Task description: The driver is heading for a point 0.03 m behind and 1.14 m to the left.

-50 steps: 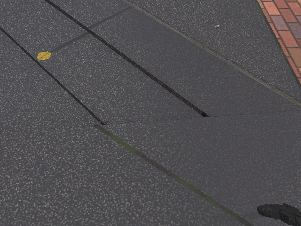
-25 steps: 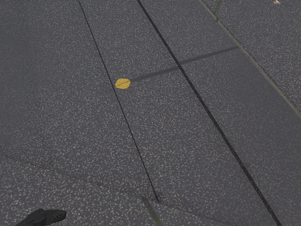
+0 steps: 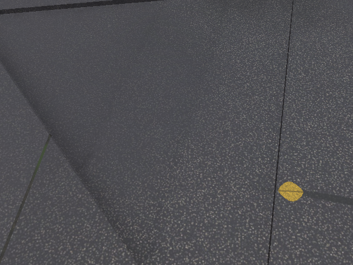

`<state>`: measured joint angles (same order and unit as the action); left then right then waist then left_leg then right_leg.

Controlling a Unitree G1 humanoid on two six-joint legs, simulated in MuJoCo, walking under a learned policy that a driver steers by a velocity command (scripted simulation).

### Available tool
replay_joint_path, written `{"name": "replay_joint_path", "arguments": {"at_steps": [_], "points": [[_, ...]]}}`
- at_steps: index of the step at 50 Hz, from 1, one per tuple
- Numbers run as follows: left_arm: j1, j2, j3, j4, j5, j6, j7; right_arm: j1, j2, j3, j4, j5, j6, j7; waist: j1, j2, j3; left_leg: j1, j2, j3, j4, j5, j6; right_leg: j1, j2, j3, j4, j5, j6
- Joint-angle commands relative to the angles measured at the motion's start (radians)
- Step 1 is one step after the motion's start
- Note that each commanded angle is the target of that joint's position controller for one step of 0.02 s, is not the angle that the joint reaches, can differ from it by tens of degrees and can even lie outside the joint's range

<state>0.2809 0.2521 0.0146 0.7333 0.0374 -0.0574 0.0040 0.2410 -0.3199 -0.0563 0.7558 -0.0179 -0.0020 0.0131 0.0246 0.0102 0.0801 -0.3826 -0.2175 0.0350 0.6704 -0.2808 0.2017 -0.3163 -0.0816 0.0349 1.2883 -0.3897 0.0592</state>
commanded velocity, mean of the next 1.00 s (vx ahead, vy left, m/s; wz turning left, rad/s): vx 1.00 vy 0.00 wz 0.92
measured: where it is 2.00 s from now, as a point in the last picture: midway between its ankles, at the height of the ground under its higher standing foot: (102, 128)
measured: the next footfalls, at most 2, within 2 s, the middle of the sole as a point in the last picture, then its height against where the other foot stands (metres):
right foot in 0.34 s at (238, 259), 0.11 m lower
left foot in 0.72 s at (161, 196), level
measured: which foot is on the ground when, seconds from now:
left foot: down 0.00-0.34, up 0.36-0.70, down 0.72-1.00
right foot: up 0.00-0.32, down 0.34-0.72, up 0.74-1.00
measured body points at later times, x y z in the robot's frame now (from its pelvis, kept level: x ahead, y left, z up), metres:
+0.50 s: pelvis +0.47 -0.05 -0.09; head +0.49 -0.05 +0.36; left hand +0.36 +0.20 -0.22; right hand +0.73 -0.24 -0.19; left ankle +0.39 -0.01 -0.67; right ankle +0.46 -0.19 -0.81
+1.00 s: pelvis +0.86 +0.17 -0.09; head +0.88 +0.19 +0.36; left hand +0.79 +0.48 -0.16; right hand +1.09 -0.01 -0.22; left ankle +0.74 +0.10 -0.81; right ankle +1.14 +0.21 -0.78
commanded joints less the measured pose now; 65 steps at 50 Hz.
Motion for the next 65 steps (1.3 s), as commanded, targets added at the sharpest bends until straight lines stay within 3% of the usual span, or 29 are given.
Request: {"name": "replay_joint_path", "arguments": {"at_steps": [1, 7, 13, 16, 17, 18, 19, 20, 21, 22, 24, 31, 34, 35, 36, 37, 38, 41, 43, 48, 52, 54, 55, 56, 57, 58, 59, 61, 65], "points": [[0.036, 0.197, 0.049, -0.081, 0.031, 0.022, 0.007, 0.039, -0.15, -0.041, -0.054, 0.005, -0.052, -0.018, 0.018, -0.105, -0.056, 0.226, 0.321, -0.557, -0.377, 0.241, 0.214, -0.272, -0.041, 0.036, -0.192, -0.132, 0.027], [-0.176, 0.106, 0.031, -0.166, 0.002, 0.021, -0.034, 0.079, -0.142, -0.042, 0.023, 0.02, -0.078, -0.017, -0.023, -0.026, -0.073, -0.088, 0.145, -0.403, -0.299, 0.171, 0.081, 0.009, 0.021, -0.005, -0.571, 0.657, -0.005], [-0.272, 0.16, 0.047, -0.19, -0.02, -0.015, -0.027, 0.152, -0.157, -0.054, 0.037, -0.028, -0.067, -0.036, -0.085, 0.037, 0.023, 0.143, 0.168, -0.535, -0.072, 0.161, 0.012, -0.002, 0.047, 0.069, -0.826, 0.491, -0.016], [0.211, 0.229, 0.092, -0.016, -0.03, -0.03, 0.008, 0.078, -0.157, -0.052, 0.032, -0.001, -0.053, -0.045, 0.146, -0.021, -0.198, 0.141, 0.074, -0.404, 0.615, 0.278, -0.038, 0.468, -0.009, 0.081, -1.001, 0.688, -0.027], [0.345, 0.25, 0.103, 0.036, -0.013, -0.018, 0.009, 0.029, -0.057, -0.029, 0.003, 0.009, -0.057, -0.035, 0.175, -0.1, -0.253, -0.158, 0.013, -0.327, 0.923, -0.301, -0.049, 0.73, -0.082, 0.119, -0.832, 0.562, -0.031], [0.378, 0.239, 0.079, 0.026, 0.039, -0.012, -0.006, 0.149, 0.046, 0.006, -0.044, 0.034, -0.06, -0.056, 0.066, -0.265, -0.311, -0.467, 0.077, -0.261, 1.192, -0.506, -0.045, 0.955, -0.282, 0.221, -0.494, 1.077, 0.021], [0.331, 0.352, 0.127, 0.013, 0.03, -0.005, -0.006, 0.256, 0.019, 0.02, -0.068, 0.064, -0.063, -0.076, 0.05, -0.471, -0.527, -0.633, 0.097, -0.137, 1.375, -0.392, -0.072, 1.055, -0.498, 0.65, -0.678, 0.581, -0.232], [0.202, 0.221, 0.107, -0.017, 0.029, 0.0, 0.009, 0.114, -0.026, 0.015, -0.034, 0.005, -0.057, -0.07, 0.066, -0.249, -0.367, -0.699, 0.193, -0.115, 1.284, -0.211, -0.056, 0.783, -0.44, 0.737, -0.947, -0.159, -0.286], [0.13, 0.096, 0.066, -0.004, 0.025, -0.011, 0.013, -0.114, -0.083, -0.003, -0.068, -0.029, -0.049, -0.046, 0.085, -0.044, -0.114, -0.664, 0.241, -0.139, 1.133, -0.093, -0.058, 0.502, -0.334, 0.566, -1.031, -0.258, -0.218], [0.134, 0.107, 0.057, 0.035, 0.039, -0.031, 0.012, -0.173, -0.073, -0.004, -0.097, -0.032, -0.041, -0.018, 0.067, -0.012, -0.008, -0.647, 0.258, -0.145, 1.075, -0.064, -0.064, 0.367, -0.322, 0.489, -0.999, -0.037, -0.208], [0.127, 0.076, 0.037, 0.115, -0.003, -0.064, 0.002, -0.238, 0.003, 0.019, -0.161, -0.016, -0.014, 0.032, -0.026, -0.056, 0.098, -0.494, 0.295, -0.144, 0.758, -0.023, -0.093, 0.11, -0.21, 0.191, -1.079, 0.244, -0.116], [0.146, 0.112, 0.036, 0.151, -0.035, -0.062, 0.013, -0.301, 0.009, 0.037, -0.165, -0.015, -0.019, 0.076, -0.044, -0.068, 0.014, -0.07, 0.158, 0.15, 0.084, 0.336, -0.048, 0.199, -0.081, -0.26, -1.05, 1.141, -0.019], [0.148, 0.195, 0.05, 0.134, -0.027, -0.029, 0.052, -0.07, -0.063, 0.006, -0.084, -0.029, -0.014, 0.063, -0.18, -0.104, -0.133, 0.244, 0.093, 0.147, 0.022, 0.311, 0.008, 0.231, -0.135, -0.256, -0.657, 1.425, 0.004], [0.071, 0.215, 0.056, 0.106, -0.012, -0.019, 0.052, 0.153, -0.114, -0.02, -0.015, -0.031, -0.012, 0.046, -0.282, -0.087, -0.197, 0.488, 0.115, 0.08, 0.005, 0.263, 0.057, 0.088, -0.147, -0.236, -0.369, 1.374, -0.003], [-0.017, 0.216, 0.067, 0.088, -0.004, -0.007, 0.039, 0.287, -0.161, -0.052, 0.041, -0.009, -0.017, 0.02, -0.352, 0.034, -0.205, 0.692, 0.19, -0.031, -0.118, 0.287, 0.147, -0.143, -0.023, -0.248, 0.121, 0.606, -0.011], [0.082, 0.156, 0.049, -0.032, -0.02, -0.01, 0.023, 0.17, -0.264, -0.076, 0.005, -0.012, 0.002, 0.002, -0.177, 0.261, -0.323, 0.982, 0.425, -0.483, -0.084, 0.14, 0.307, -0.559, 0.076, -0.151, 0.409, -0.163, 0.029], [0.017, 0.193, 0.037, -0.08, -0.02, -0.036, 0.016, 0.203, -0.25, -0.073, -0.054, -0.021, 0.011, -0.021, -0.204, 0.103, -0.375, 0.925, 0.486, -0.695, -0.28, -0.07, 0.324, -0.626, 0.048, -0.003, 0.344, -0.131, 0.017], [0.0, 0.187, 0.033, -0.038, 0.017, -0.024, -0.006, 0.04, -0.148, -0.043, -0.025, -0.021, -0.034, -0.055, -0.022, -0.122, -0.029, 0.41, 0.395, -0.534, -0.443, 0.033, 0.192, -0.453, -0.061, 0.016, -0.055, -0.055, -0.003], [0.005, 0.155, 0.024, -0.042, 0.039, 0.009, -0.026, -0.045, -0.117, -0.025, -0.023, -0.01, -0.071, -0.053, 0.054, -0.106, 0.012, 0.136, 0.301, -0.389, -0.499, 0.037, 0.146, -0.238, -0.08, 0.003, -0.293, -0.053, 0.017], [-0.125, 0.102, 0.017, -0.062, -0.02, -0.014, -0.056, 0.029, -0.113, -0.042, 0.065, 0.035, -0.129, -0.012, -0.005, -0.022, 0.02, 0.004, 0.218, -0.226, -0.552, 0.086, 0.046, 0.05, -0.049, -0.058, -0.717, 0.713, -0.044], [-0.255, 0.131, 0.032, -0.086, -0.01, -0.017, -0.045, 0.15, -0.125, -0.049, 0.12, 0.007, -0.117, -0.022, -0.077, -0.006, 0.085, 0.267, 0.288, -0.217, -0.477, 0.217, 0.005, -0.069, -0.034, -0.06, -0.828, 0.649, -0.087], [-0.04, 0.177, 0.059, -0.004, 0.01, -0.032, -0.033, 0.125, -0.157, -0.056, 0.121, -0.006, -0.106, -0.029, 0.023, -0.018, -0.012, 0.34, 0.281, -0.184, -0.202, 0.466, -0.047, 0.092, 0.003, -0.039, -0.87, 0.587, -0.105], [0.135, 0.199, 0.072, 0.068, 0.016, -0.036, -0.03, 0.089, -0.143, -0.053, 0.112, -0.005, -0.101, -0.033, 0.109, -0.053, -0.084, 0.29, 0.221, -0.138, 0.034, 0.526, -0.079, 0.25, 0.018, -0.059, -0.889, 0.608, -0.1], [0.254, 0.294, 0.092, 0.1, 0.03, -0.048, -0.025, 0.125, -0.079, -0.041, 0.098, 0.021, -0.104, -0.035, 0.131, -0.258, -0.171, 0.072, 0.084, -0.039, 0.476, 0.22, -0.123, 0.487, -0.122, -0.007, -0.759, 1.151, -0.158], [0.262, 0.217, 0.056, 0.08, -0.007, -0.079, -0.03, 0.288, 0.071, 0.008, 0.127, 0.069, -0.104, -0.023, 0.093, -0.512, -0.368, -0.288, 0.049, -0.217, 0.845, -0.413, -0.184, 0.846, -0.321, 0.275, -0.657, 1.361, -0.332], [0.25, 0.192, 0.068, 0.076, -0.004, -0.084, -0.038, 0.261, -0.019, -0.005, 0.132, 0.115, -0.1, -0.023, 0.134, -0.408, -0.439, -0.339, 0.091, -0.281, 0.867, -0.349, -0.172, 0.827, -0.339, 0.364, -0.765, 1.13, -0.339], [0.17, 0.183, 0.072, 0.058, -0.018, -0.086, -0.033, 0.116, -0.088, -0.022, 0.095, 0.116, -0.088, -0.031, 0.132, -0.263, -0.368, -0.37, 0.153, -0.252, 0.808, -0.283, -0.164, 0.734, -0.315, 0.342, -0.829, 0.885, -0.324], [0.017, 0.178, 0.061, 0.05, -0.039, -0.076, -0.023, -0.008, -0.089, -0.027, 0.057, 0.055, -0.062, -0.04, 0.053, -0.041, -0.185, -0.31, 0.233, -0.184, 0.703, -0.18, -0.176, 0.392, -0.311, 0.323, -0.919, 0.863, -0.322], [-0.13, 0.17, 0.053, 0.069, -0.033, -0.069, -0.022, -0.006, 0.002, -0.004, 0.052, 0.042, -0.024, -0.034, -0.051, -0.067, -0.085, -0.104, 0.296, -0.105, 0.25, -0.023, -0.193, 0.05, -0.168, 0.056, -1.028, 0.958, -0.266]]}}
